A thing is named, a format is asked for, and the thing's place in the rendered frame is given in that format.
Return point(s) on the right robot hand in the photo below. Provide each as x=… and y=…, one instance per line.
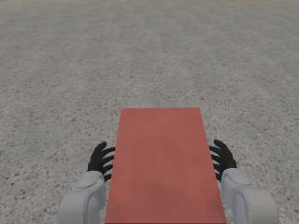
x=225, y=159

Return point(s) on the carton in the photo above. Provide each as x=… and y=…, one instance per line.
x=162, y=170

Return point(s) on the left robot hand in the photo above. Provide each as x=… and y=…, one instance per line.
x=97, y=161

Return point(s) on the robot right forearm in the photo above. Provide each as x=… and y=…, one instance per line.
x=250, y=204

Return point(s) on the robot left forearm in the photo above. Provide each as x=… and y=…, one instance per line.
x=82, y=204

